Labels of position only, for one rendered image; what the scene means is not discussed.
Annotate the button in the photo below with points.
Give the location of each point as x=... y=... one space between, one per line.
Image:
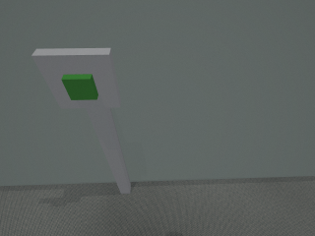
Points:
x=80 y=86

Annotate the panel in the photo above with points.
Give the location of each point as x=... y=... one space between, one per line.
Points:
x=53 y=63

